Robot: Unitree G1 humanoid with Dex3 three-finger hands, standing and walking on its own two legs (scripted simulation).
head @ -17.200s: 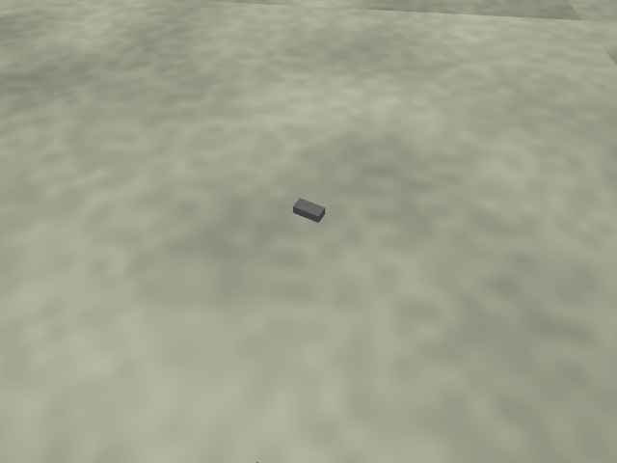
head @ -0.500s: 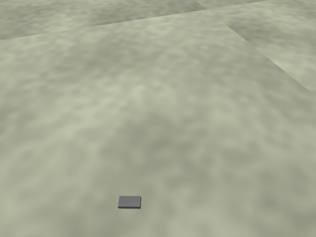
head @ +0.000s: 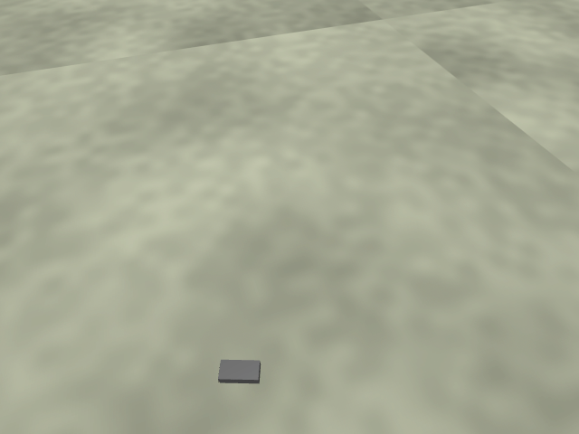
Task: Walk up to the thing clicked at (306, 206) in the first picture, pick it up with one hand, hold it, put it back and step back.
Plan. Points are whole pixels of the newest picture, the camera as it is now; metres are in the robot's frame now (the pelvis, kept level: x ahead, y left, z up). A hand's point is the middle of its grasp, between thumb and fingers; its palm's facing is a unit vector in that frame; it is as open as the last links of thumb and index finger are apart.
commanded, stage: stand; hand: left
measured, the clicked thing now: (239, 371) +0.45 +0.19 -0.76
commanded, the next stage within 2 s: walk up in 1.12 s
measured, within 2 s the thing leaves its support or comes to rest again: neither
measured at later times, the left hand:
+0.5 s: hand out of the picture +0.07 +0.26 -0.16, palm faces -0.02 -0.94 -0.35, open 7.4 cm
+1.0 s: hand out of the picture +0.07 +0.26 -0.16, palm faces -0.02 -0.94 -0.35, open 7.4 cm
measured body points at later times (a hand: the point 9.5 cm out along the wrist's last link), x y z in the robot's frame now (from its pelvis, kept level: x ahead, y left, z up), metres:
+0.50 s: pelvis +0.00 +0.00 +0.00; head +0.01 +0.00 +0.45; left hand +0.07 +0.31 -0.13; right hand +0.08 -0.30 -0.13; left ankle +0.01 +0.14 -0.75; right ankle -0.02 -0.15 -0.75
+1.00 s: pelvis +0.00 +0.00 +0.00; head +0.01 +0.00 +0.45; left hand +0.08 +0.30 -0.13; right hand +0.08 -0.30 -0.13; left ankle +0.01 +0.14 -0.75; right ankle -0.02 -0.15 -0.75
